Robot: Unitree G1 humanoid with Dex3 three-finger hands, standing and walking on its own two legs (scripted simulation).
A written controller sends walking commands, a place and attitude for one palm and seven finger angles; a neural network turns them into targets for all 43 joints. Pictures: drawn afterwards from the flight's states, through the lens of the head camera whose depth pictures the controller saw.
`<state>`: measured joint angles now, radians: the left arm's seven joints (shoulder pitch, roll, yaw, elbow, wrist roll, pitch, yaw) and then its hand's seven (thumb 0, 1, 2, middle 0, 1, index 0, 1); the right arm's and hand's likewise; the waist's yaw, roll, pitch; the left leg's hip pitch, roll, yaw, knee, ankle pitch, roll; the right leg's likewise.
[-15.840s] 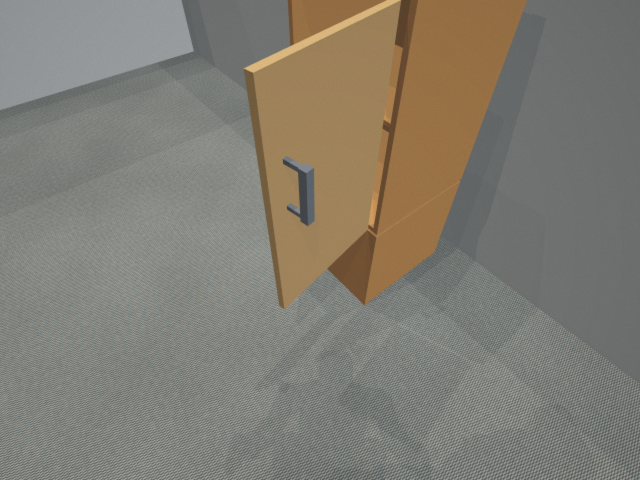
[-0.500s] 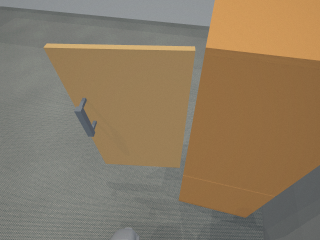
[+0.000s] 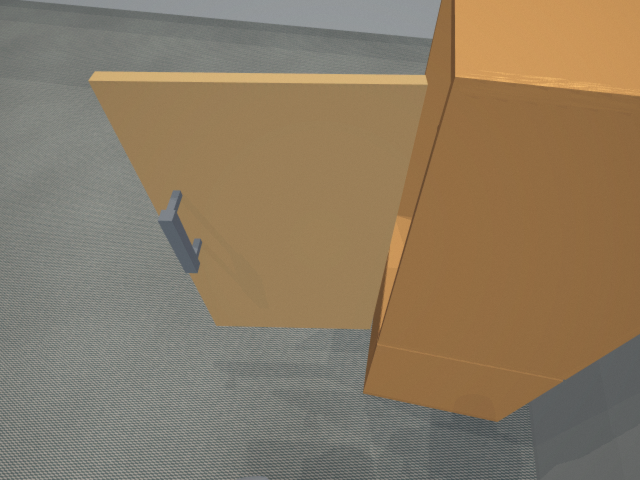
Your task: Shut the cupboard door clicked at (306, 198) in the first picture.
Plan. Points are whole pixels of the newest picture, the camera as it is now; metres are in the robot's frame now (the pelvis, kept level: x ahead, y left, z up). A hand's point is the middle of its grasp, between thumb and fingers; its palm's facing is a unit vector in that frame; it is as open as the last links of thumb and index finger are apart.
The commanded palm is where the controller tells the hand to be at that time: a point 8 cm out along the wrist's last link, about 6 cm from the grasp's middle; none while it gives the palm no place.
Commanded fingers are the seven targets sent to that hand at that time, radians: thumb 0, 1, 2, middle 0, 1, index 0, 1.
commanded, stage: come to a stop and stand still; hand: left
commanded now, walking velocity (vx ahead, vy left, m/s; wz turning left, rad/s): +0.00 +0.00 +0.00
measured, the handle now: (184, 233) +0.42 +0.23 +0.03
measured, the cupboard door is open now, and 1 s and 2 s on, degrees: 100 100 100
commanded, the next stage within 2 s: look again from close up in 1.00 s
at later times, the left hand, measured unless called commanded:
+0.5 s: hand out of the picture +0.04 +0.16 -0.16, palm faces -0.01 -0.97 -0.23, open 7.3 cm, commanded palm none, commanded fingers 0.00 0.90 0.90 -0.20 -0.30 -0.20 -0.30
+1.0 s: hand out of the picture +0.00 +0.15 -0.17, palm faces +0.02 -0.98 -0.18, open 7.3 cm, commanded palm none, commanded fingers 0.00 0.90 0.90 -0.20 -0.30 -0.20 -0.30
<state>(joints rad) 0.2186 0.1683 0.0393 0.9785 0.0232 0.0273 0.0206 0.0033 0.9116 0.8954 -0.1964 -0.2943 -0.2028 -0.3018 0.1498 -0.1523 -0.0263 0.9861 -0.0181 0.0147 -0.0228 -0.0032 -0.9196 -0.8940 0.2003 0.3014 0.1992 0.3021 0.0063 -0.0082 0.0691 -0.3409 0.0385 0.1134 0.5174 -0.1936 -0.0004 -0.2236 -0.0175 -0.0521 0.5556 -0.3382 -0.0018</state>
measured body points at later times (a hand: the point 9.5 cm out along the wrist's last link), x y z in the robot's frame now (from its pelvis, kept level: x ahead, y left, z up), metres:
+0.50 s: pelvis +0.01 -0.02 +0.01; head +0.02 -0.03 +0.46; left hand +0.04 +0.21 -0.14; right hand +0.00 -0.23 -0.16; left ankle +0.02 +0.10 -0.73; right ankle -0.04 -0.09 -0.73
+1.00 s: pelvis +0.03 -0.01 +0.01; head +0.04 -0.01 +0.46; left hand +0.00 +0.20 -0.15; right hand +0.05 -0.24 -0.15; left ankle +0.02 +0.10 -0.73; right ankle -0.04 -0.09 -0.73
